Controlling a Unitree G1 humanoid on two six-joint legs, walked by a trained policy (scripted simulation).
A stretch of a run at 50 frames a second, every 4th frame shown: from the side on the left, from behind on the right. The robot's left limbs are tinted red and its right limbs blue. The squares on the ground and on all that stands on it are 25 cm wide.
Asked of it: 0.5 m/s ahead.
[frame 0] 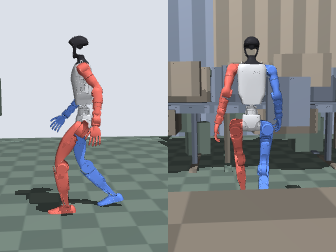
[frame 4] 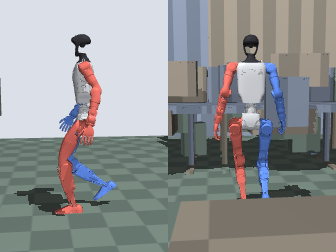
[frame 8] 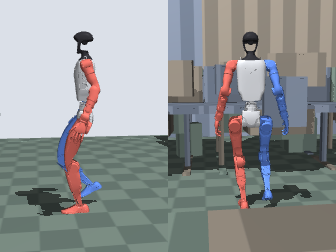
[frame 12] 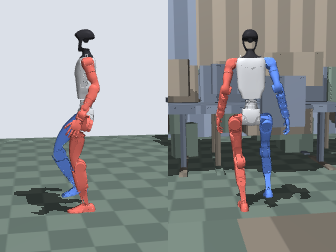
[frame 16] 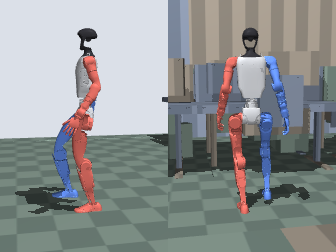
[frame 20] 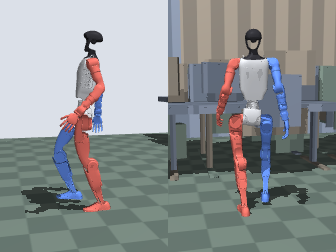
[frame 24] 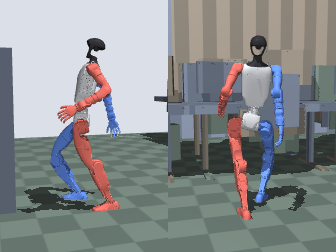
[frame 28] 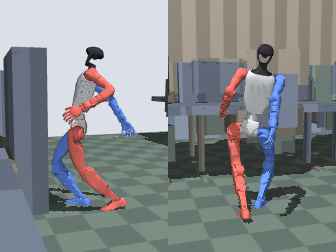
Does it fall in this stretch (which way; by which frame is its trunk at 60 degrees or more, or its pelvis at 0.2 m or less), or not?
no
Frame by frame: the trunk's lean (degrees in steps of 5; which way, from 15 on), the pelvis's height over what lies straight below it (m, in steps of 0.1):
0: 5, 0.7
4: 5, 0.8
8: 0, 0.8
12: 0, 0.8
16: 5, 0.8
20: 10, 0.8
24: 15 backward, 0.7
28: 20 backward and to its right, 0.7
